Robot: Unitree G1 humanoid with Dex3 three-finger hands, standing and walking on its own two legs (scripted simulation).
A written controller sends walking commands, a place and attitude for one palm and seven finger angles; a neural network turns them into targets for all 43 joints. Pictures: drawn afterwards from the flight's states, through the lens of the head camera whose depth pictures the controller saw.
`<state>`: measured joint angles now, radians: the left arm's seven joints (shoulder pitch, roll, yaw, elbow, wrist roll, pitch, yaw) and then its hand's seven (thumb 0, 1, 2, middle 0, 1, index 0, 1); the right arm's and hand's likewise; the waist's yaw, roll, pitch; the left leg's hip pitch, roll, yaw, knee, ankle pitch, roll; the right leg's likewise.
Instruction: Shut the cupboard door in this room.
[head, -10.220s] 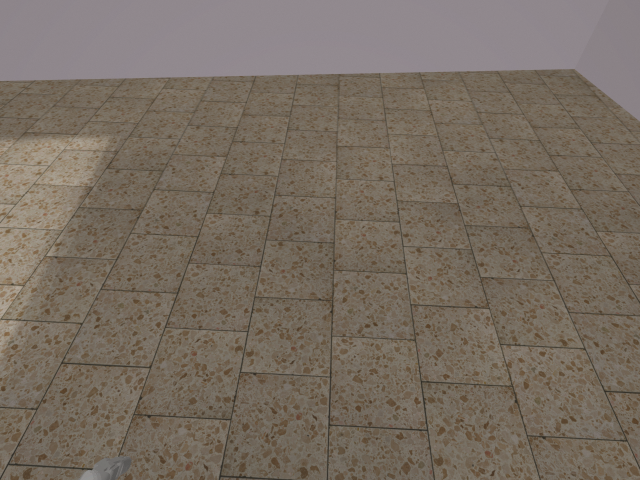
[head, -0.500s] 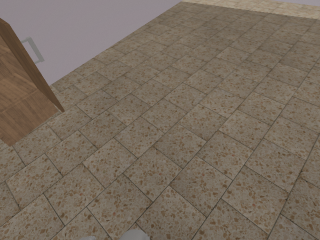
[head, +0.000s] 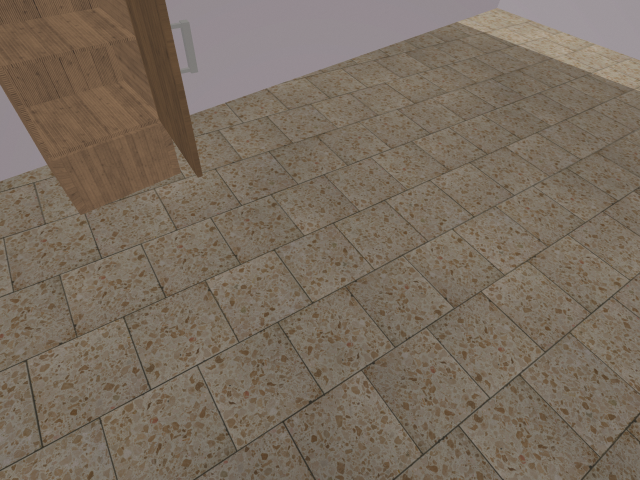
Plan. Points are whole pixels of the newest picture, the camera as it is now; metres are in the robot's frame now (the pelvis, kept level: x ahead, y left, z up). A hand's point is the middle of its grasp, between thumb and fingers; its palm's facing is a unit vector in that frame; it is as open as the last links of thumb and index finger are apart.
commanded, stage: stand and wait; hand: left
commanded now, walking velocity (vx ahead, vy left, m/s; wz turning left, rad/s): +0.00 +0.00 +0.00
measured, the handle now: (182, 48) +1.16 +0.51 -0.03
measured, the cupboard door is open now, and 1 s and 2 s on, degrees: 82 82 82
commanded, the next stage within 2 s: turn or walk to find it in 0.30 s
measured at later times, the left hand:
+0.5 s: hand out of the picture -0.01 +0.14 -0.18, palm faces +0.07 -0.98 -0.20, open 7.3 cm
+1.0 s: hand out of the picture -0.05 +0.16 -0.19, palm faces +0.16 -0.97 -0.19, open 7.3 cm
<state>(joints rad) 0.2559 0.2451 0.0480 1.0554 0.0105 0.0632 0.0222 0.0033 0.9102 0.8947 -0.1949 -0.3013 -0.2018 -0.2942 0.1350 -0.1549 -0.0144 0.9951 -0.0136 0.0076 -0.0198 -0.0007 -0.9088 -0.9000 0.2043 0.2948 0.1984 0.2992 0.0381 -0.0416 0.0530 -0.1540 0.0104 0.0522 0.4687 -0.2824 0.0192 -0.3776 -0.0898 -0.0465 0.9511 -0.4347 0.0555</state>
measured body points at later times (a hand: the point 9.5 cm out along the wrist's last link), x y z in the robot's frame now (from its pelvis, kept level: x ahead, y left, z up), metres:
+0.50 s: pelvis -0.03 -0.03 +0.00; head -0.03 -0.03 +0.45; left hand -0.01 +0.20 -0.16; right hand -0.06 -0.26 -0.16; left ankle -0.02 +0.11 -0.74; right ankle +0.00 -0.13 -0.74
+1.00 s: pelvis -0.04 -0.01 -0.01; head -0.02 -0.01 +0.44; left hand -0.06 +0.21 -0.17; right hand -0.03 -0.23 -0.17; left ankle -0.02 +0.11 -0.74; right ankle +0.00 -0.13 -0.74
